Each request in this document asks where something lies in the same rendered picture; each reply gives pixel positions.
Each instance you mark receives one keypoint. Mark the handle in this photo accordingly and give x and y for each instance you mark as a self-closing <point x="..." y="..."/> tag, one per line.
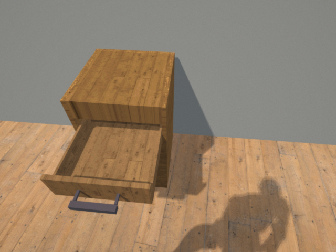
<point x="93" y="207"/>

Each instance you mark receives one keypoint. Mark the drawer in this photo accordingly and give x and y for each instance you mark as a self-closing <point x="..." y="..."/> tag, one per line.
<point x="109" y="157"/>

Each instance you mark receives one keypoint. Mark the cabinet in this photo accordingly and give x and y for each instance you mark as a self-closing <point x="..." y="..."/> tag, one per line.
<point x="127" y="86"/>

